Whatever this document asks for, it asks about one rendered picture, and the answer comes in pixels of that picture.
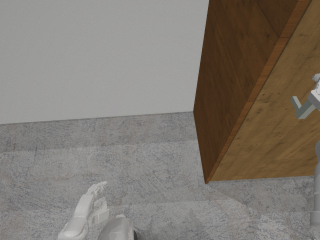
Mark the left robot thigh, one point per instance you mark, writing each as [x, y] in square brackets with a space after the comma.
[119, 228]

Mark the handle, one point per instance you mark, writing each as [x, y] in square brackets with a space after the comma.
[302, 111]

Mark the robot left hand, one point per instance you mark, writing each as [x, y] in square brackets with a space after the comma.
[93, 211]

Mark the robot left shin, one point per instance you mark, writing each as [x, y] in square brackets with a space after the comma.
[121, 215]

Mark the robot right hand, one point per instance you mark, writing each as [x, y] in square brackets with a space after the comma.
[314, 95]

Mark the robot right forearm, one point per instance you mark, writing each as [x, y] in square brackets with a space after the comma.
[315, 214]

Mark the robot left forearm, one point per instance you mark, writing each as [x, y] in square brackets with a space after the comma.
[77, 228]

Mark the wardrobe door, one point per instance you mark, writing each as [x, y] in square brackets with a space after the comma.
[271, 142]

